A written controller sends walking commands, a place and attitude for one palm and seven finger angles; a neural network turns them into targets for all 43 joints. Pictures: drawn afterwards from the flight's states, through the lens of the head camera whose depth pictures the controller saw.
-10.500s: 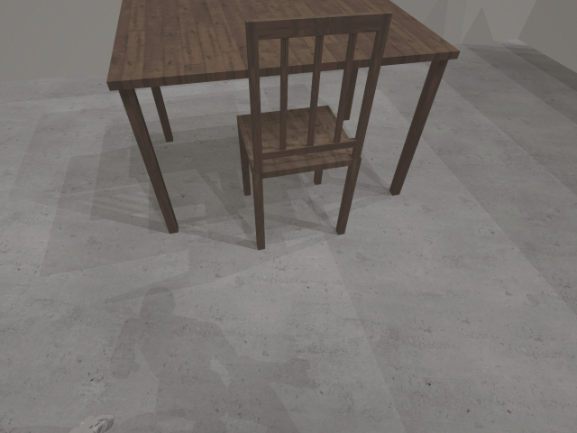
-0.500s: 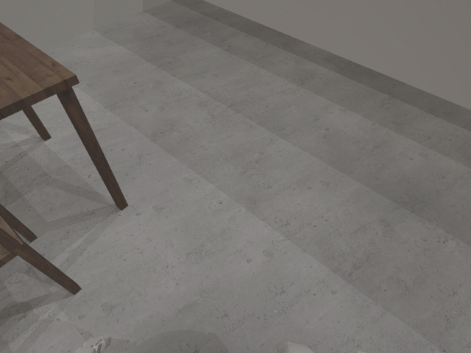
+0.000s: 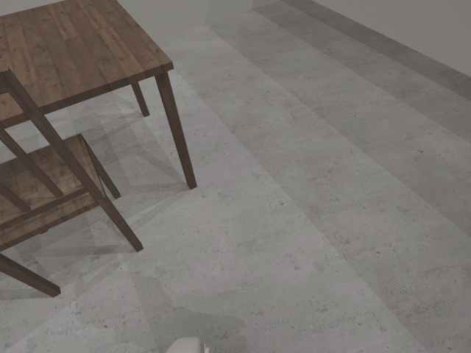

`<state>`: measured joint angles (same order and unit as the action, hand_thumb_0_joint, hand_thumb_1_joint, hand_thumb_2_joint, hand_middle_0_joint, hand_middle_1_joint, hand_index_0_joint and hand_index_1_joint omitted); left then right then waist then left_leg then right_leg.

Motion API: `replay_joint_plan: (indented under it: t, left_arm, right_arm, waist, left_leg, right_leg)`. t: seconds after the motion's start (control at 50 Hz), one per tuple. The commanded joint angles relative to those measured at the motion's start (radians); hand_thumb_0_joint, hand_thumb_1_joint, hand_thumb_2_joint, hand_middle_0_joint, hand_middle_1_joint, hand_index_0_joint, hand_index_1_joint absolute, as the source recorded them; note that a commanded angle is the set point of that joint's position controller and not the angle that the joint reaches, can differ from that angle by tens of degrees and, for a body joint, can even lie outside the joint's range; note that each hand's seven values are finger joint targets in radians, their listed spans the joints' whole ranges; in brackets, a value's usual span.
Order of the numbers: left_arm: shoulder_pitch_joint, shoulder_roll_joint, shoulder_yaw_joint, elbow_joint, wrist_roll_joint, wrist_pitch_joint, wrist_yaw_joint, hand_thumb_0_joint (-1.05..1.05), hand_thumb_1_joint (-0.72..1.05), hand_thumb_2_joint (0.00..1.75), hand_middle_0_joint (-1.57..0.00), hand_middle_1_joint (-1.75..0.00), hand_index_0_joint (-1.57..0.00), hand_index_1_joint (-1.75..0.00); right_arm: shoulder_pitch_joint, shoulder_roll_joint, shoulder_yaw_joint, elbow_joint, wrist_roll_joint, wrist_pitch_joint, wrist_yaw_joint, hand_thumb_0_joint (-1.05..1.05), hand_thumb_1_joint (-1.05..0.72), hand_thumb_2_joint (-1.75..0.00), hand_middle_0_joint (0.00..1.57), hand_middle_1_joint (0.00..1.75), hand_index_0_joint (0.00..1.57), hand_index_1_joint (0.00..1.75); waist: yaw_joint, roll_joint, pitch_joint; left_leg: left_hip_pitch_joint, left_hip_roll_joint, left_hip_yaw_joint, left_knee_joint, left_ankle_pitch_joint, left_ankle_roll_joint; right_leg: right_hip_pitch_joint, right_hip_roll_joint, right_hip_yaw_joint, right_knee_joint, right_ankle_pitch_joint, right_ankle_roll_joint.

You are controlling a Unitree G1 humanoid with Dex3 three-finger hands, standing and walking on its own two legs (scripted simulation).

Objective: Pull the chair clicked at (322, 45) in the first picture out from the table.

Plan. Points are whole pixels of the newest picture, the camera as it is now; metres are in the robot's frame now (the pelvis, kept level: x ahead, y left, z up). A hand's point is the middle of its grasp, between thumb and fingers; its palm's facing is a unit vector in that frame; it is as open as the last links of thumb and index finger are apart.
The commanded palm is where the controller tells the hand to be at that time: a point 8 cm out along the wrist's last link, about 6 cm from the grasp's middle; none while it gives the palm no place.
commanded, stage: turn to face it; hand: left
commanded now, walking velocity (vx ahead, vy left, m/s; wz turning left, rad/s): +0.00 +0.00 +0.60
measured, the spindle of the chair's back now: out of the picture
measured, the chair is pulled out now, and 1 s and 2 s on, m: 0.00 0.00 0.00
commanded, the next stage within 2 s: take the last steps up to it in 0.88 s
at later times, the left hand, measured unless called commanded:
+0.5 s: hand out of the picture +0.06 +0.29 -0.16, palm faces +0.32 -0.92 -0.23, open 7.3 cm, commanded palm none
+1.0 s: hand out of the picture -0.04 +0.21 -0.16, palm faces +0.50 -0.83 -0.25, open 7.3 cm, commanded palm none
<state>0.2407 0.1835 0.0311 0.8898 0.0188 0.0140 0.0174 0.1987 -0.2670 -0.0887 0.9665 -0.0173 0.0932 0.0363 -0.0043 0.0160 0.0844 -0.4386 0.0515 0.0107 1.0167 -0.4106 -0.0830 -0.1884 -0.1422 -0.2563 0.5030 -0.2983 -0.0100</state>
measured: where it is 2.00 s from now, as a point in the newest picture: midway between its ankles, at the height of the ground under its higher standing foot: (197, 350)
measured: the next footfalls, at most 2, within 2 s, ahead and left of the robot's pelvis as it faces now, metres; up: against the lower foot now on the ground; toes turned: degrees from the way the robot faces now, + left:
left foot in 0.16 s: +0.01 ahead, +0.15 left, +0.00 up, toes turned +11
right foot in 0.68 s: +0.10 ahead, -0.08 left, +0.00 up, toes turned +18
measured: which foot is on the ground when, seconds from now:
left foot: up 0.00-0.14, down 0.16-0.68, up 0.70-1.00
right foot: down 0.00-0.16, up 0.18-0.66, down 0.68-1.00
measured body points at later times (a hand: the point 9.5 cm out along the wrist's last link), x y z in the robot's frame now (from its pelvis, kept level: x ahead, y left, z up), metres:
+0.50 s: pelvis +0.01 +0.05 +0.00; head +0.03 +0.09 +0.45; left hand +0.04 +0.34 -0.14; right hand +0.15 -0.17 -0.13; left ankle -0.03 +0.14 -0.74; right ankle +0.05 -0.12 -0.67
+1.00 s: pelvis +0.00 +0.01 +0.00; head +0.04 +0.02 +0.45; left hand -0.07 +0.26 -0.14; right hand +0.17 -0.19 -0.16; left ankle -0.09 +0.13 -0.69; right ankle +0.07 -0.09 -0.74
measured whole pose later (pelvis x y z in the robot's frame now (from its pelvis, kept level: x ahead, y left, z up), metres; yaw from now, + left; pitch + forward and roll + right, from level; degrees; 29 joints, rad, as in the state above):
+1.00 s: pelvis +0.00 +0.01 +0.00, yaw +29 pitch -1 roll +1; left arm 0.24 0.18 0.03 0.93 0.02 0.01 0.02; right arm 0.21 -0.24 -0.07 0.99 -0.01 0.08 0.02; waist 0.01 0.01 0.07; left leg -0.37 0.03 -0.01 0.91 -0.46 -0.06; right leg -0.22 -0.12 -0.16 0.51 -0.27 0.01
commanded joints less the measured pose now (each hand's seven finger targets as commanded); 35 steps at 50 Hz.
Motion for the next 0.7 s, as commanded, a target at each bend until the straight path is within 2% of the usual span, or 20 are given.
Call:
replay_joint_plan:
  t: [0.0, 0.04, 0.06, 0.08, 0.1, 0.12, 0.14, 0.16, 0.2, 0.24, 0.26, 0.3, 0.38, 0.5, 0.56, 0.6, 0.62, 0.64, 0.66, 0.68]
  left_arm:
    - [0.073, 0.240, 0.068, -0.036, 0.011, -0.012, 0.017, 0.00, 0.90, 0.90, -0.20, -0.30, -0.20, -0.30]
    - [0.069, 0.250, 0.073, -0.030, 0.012, -0.008, 0.015, 0.00, 0.90, 0.90, -0.20, -0.30, -0.20, -0.30]
    - [0.063, 0.253, 0.076, -0.026, 0.010, -0.005, 0.014, 0.00, 0.90, 0.90, -0.20, -0.30, -0.20, -0.30]
    - [0.059, 0.247, 0.075, -0.019, 0.006, -0.003, 0.012, 0.00, 0.90, 0.90, -0.20, -0.30, -0.20, -0.30]
    - [0.047, 0.238, 0.076, -0.023, -0.004, 0.002, 0.009, 0.00, 0.90, 0.90, -0.20, -0.30, -0.20, -0.30]
    - [0.042, 0.181, 0.070, -0.056, -0.012, 0.007, 0.003, 0.00, 0.90, 0.90, -0.20, -0.30, -0.20, -0.30]
    - [-0.035, 0.137, 0.045, -0.102, -0.009, 0.013, 0.003, 0.00, 0.90, 0.90, -0.20, -0.30, -0.20, -0.30]
    - [-0.060, 0.170, 0.048, -0.104, -0.003, 0.021, 0.007, 0.00, 0.90, 0.90, -0.20, -0.30, -0.20, -0.30]
    - [-0.092, 0.159, 0.058, -0.074, -0.002, 0.025, 0.007, 0.00, 0.90, 0.90, -0.20, -0.30, -0.20, -0.30]
    - [-0.058, 0.168, 0.059, -0.047, -0.004, 0.022, -0.002, 0.00, 0.90, 0.90, -0.20, -0.30, -0.20, -0.30]
    - [-0.045, 0.167, 0.059, -0.039, -0.004, 0.020, -0.004, 0.00, 0.90, 0.90, -0.20, -0.30, -0.20, -0.30]
    - [-0.033, 0.168, 0.058, -0.036, -0.006, 0.021, -0.003, 0.00, 0.90, 0.90, -0.20, -0.30, -0.20, -0.30]
    - [-0.089, 0.172, 0.054, -0.058, -0.006, 0.021, 0.003, 0.00, 0.90, 0.90, -0.20, -0.30, -0.20, -0.30]
    - [-0.164, 0.147, 0.043, -0.104, -0.014, 0.014, 0.008, 0.00, 0.90, 0.90, -0.20, -0.30, -0.20, -0.30]
    - [-0.123, 0.140, 0.039, -0.097, -0.021, 0.005, 0.011, 0.00, 0.90, 0.90, -0.20, -0.30, -0.20, -0.30]
    - [-0.071, 0.148, 0.041, -0.083, -0.022, -0.004, 0.013, 0.00, 0.90, 0.90, -0.20, -0.30, -0.20, -0.30]
    - [-0.027, 0.162, 0.045, -0.068, -0.020, -0.014, 0.015, 0.00, 0.90, 0.90, -0.20, -0.30, -0.20, -0.30]
    - [0.013, 0.226, 0.057, -0.059, -0.009, -0.027, 0.021, 0.00, 0.90, 0.90, -0.20, -0.30, -0.20, -0.30]
    - [0.041, 0.305, 0.073, -0.056, 0.004, -0.031, 0.026, 0.00, 0.90, 0.90, -0.20, -0.30, -0.20, -0.30]
    - [0.037, 0.296, 0.067, -0.063, -0.003, -0.023, 0.025, 0.00, 0.90, 0.90, -0.20, -0.30, -0.20, -0.30]
  right_arm:
    - [-0.123, -0.028, 0.010, -0.127, 0.006, -0.045, -0.003, 0.00, -0.90, -0.90, 0.20, 0.30, 0.20, 0.30]
    - [-0.113, -0.028, 0.014, -0.130, 0.009, -0.053, -0.006, 0.00, -0.90, -0.90, 0.20, 0.30, 0.20, 0.30]
    - [-0.090, -0.033, 0.013, -0.127, 0.008, -0.058, -0.008, 0.00, -0.90, -0.90, 0.20, 0.30, 0.20, 0.30]
    - [-0.062, -0.045, 0.009, -0.121, 0.006, -0.062, -0.009, 0.00, -0.90, -0.90, 0.20, 0.30, 0.20, 0.30]
    - [0.007, -0.083, -0.001, -0.106, 0.004, -0.070, -0.009, 0.00, -0.90, -0.90, 0.20, 0.30, 0.20, 0.30]
    - [0.079, -0.205, -0.030, -0.099, -0.002, -0.082, -0.017, 0.00, -0.90, -0.90, 0.20, 0.30, 0.20, 0.30]
    - [0.144, -0.278, -0.046, -0.080, 0.008, -0.077, -0.028, 0.00, -0.90, -0.90, 0.20, 0.30, 0.20, 0.30]
    - [0.154, -0.263, -0.038, -0.066, 0.004, -0.070, -0.032, 0.00, -0.90, -0.90, 0.20, 0.30, 0.20, 0.30]
    - [0.052, -0.202, -0.025, -0.094, -0.003, -0.076, -0.050, 0.00, -0.90, -0.90, 0.20, 0.30, 0.20, 0.30]
    - [-0.019, -0.157, -0.007, -0.113, -0.001, -0.081, -0.051, 0.00, -0.90, -0.90, 0.20, 0.30, 0.20, 0.30]
    - [-0.016, -0.155, -0.006, -0.113, 0.002, -0.085, -0.051, 0.00, -0.90, -0.90, 0.20, 0.30, 0.20, 0.30]
    - [-0.003, -0.156, -0.004, -0.115, 0.003, -0.087, -0.050, 0.00, -0.90, -0.90, 0.20, 0.30, 0.20, 0.30]
    - [0.039, -0.156, -0.009, -0.108, 0.002, -0.083, -0.048, 0.00, -0.90, -0.90, 0.20, 0.30, 0.20, 0.30]
    - [0.059, -0.158, -0.020, -0.103, -0.008, -0.073, -0.048, 0.00, -0.90, -0.90, 0.20, 0.30, 0.20, 0.30]
    - [0.034, -0.160, -0.023, -0.107, -0.008, -0.068, -0.049, 0.00, -0.90, -0.90, 0.20, 0.30, 0.20, 0.30]
    - [0.024, -0.145, -0.021, -0.108, -0.003, -0.066, -0.048, 0.00, -0.90, -0.90, 0.20, 0.30, 0.20, 0.30]
    - [0.020, -0.127, -0.018, -0.109, 0.003, -0.067, -0.047, 0.00, -0.90, -0.90, 0.20, 0.30, 0.20, 0.30]
    - [0.040, -0.073, -0.010, -0.113, 0.013, -0.069, -0.041, 0.00, -0.90, -0.90, 0.20, 0.30, 0.20, 0.30]
    - [0.040, -0.020, -0.002, -0.138, 0.014, -0.069, -0.040, 0.00, -0.90, -0.90, 0.20, 0.30, 0.20, 0.30]
    - [0.040, -0.072, -0.017, -0.138, 0.006, -0.058, -0.045, 0.00, -0.90, -0.90, 0.20, 0.30, 0.20, 0.30]
  waist:
    - [0.063, -0.229, -0.103]
    - [0.059, -0.243, -0.119]
    - [0.045, -0.237, -0.135]
    - [0.028, -0.208, -0.150]
    - [-0.018, -0.116, -0.188]
    - [-0.062, 0.194, -0.238]
    - [-0.092, 0.324, -0.231]
    - [-0.087, 0.198, -0.227]
    - [-0.055, 0.200, -0.123]
    - [-0.012, 0.158, -0.083]
    - [-0.007, 0.155, -0.090]
    - [0.000, 0.135, -0.111]
    - [-0.020, 0.119, -0.106]
    - [-0.037, 0.153, -0.113]
    - [-0.019, 0.163, -0.132]
    - [0.008, 0.146, -0.132]
    - [0.032, 0.097, -0.147]
    - [0.042, -0.064, -0.186]
    - [0.052, -0.312, -0.175]
    - [0.046, -0.214, -0.162]
  left_leg:
    - [-0.019, -0.012, 0.074, -0.183, -0.045, 0.012]
    - [0.035, -0.023, 0.094, -0.274, -0.039, 0.027]
    - [0.081, -0.026, 0.105, -0.350, 0.004, 0.032]
    - [0.158, -0.030, 0.106, -0.456, 0.086, 0.040]
    - [0.312, -0.012, 0.073, -0.597, 0.244, 0.055]
    - [0.511, 0.219, -0.250, -0.658, 0.553, 0.154]
    - [0.535, 0.377, -0.421, -0.651, 0.966, 0.267]
    - [0.500, 0.393, -0.344, -0.619, 0.910, 0.312]
    - [0.377, 0.274, -0.295, -0.641, 0.757, 0.271]
    - [0.348, 0.198, -0.209, -0.643, 0.813, 0.231]
    - [0.357, 0.175, -0.185, -0.639, 0.853, 0.217]
    - [0.352, 0.160, -0.186, -0.647, 0.823, 0.216]
    - [0.358, 0.162, -0.261, -0.657, 0.753, 0.240]
    - [0.350, 0.165, -0.353, -0.623, 0.729, 0.266]
    - [0.308, 0.146, -0.380, -0.580, 0.787, 0.251]
    - [0.222, 0.118, -0.382, -0.542, 0.713, 0.222]
    - [0.156, 0.079, -0.366, -0.492, 0.586, 0.183]
    - [0.013, -0.001, -0.285, -0.359, 0.320, 0.115]
    - [-0.144, -0.146, -0.101, -0.125, -0.180, 0.043]
    - [-0.087, -0.095, -0.133, 0.051, -0.220, 0.048]
  right_leg:
    - [0.145, -0.248, 0.146, -0.099, 0.519, -0.111]
    - [0.144, -0.253, 0.131, -0.062, 0.541, -0.103]
    - [0.135, -0.256, 0.114, -0.025, 0.530, -0.087]
    - [0.106, -0.240, 0.082, 0.035, 0.487, -0.055]
    - [0.013, -0.217, 0.048, 0.165, 0.404, -0.008]
    - [-0.251, -0.084, 0.013, 0.406, 0.004, 0.078]
    - [-0.422, 0.003, 0.108, 0.559, -0.414, 0.116]
    - [-0.409, -0.019, 0.184, 0.642, -0.371, 0.097]
    - [-0.430, -0.015, 0.222, 0.691, -0.240, 0.105]
    - [-0.405, -0.001, 0.228, 0.700, -0.131, 0.113]
    - [-0.392, 0.009, 0.223, 0.695, -0.105, 0.117]
    - [-0.363, 0.019, 0.233, 0.674, -0.075, 0.124]
    - [-0.357, 0.034, 0.248, 0.598, -0.077, 0.134]
    - [-0.288, 0.077, 0.250, 0.380, -0.141, 0.124]
    - [-0.167, 0.115, 0.233, 0.221, -0.111, 0.107]
    - [-0.034, 0.123, 0.231, 0.064, 0.010, 0.099]
    - [0.083, 0.096, 0.243, -0.088, 0.127, 0.097]
    - [0.252, -0.065, 0.382, -0.176, 0.227, 0.056]
    - [0.273, -0.331, 0.626, -0.187, 0.439, -0.071]
    - [0.124, -0.380, 0.583, -0.184, 0.485, -0.149]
